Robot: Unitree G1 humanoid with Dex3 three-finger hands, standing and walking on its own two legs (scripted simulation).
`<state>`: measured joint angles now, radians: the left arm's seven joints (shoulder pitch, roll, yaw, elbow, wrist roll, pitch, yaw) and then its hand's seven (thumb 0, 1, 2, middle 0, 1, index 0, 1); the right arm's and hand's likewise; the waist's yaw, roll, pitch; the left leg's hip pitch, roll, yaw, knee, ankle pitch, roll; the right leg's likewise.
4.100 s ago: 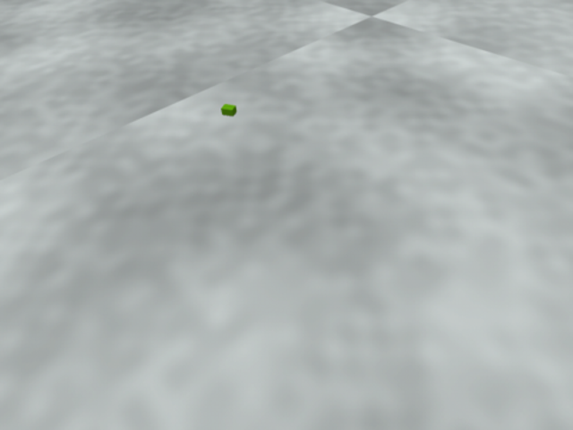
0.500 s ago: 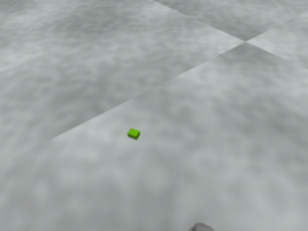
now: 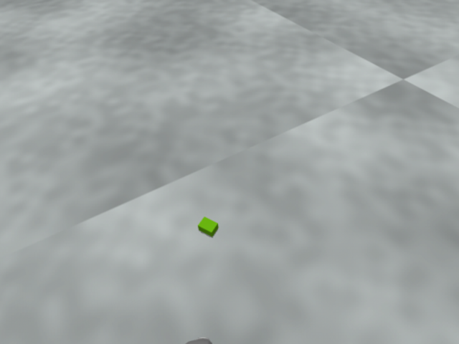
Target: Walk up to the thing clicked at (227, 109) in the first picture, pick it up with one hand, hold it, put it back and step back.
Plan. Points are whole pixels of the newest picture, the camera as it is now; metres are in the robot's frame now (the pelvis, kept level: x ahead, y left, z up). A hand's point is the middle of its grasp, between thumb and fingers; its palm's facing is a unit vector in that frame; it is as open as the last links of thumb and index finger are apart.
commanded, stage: walk up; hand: left
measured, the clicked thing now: (208, 226) +0.76 +0.20 -0.74
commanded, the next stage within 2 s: none
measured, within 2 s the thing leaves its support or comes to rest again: neither
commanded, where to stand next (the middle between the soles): +0.35 +0.00 m, yaw -2 degrees
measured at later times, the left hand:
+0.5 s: hand (124, 291) +0.24 +0.27 -0.13, palm faces -0.07 -0.90 -0.44, open 7.4 cm
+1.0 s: hand (131, 257) +0.34 +0.29 -0.16, palm faces -0.10 -0.92 -0.37, open 7.4 cm
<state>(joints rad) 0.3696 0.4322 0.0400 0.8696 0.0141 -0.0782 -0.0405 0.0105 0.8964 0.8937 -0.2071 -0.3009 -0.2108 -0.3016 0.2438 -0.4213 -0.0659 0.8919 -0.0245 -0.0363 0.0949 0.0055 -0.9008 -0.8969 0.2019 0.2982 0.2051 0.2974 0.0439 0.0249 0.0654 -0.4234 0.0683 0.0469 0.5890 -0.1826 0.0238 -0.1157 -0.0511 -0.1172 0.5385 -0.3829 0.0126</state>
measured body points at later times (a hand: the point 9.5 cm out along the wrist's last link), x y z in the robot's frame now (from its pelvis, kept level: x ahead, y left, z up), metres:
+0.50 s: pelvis +0.17 -0.02 -0.01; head +0.18 -0.04 +0.44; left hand +0.25 +0.31 -0.10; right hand +0.20 -0.34 -0.13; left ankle +0.12 +0.11 -0.70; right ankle +0.25 -0.14 -0.73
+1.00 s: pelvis +0.28 +0.02 -0.01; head +0.31 +0.03 +0.44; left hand +0.34 +0.34 -0.14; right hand +0.36 -0.30 -0.11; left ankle +0.35 +0.14 -0.73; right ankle +0.29 -0.12 -0.70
